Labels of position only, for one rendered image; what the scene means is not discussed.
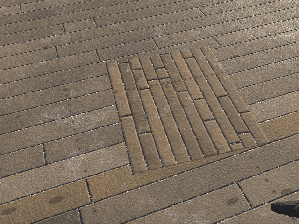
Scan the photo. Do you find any right robot hand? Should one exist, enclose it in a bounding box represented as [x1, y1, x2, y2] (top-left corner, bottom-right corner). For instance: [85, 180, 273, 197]
[271, 200, 299, 218]

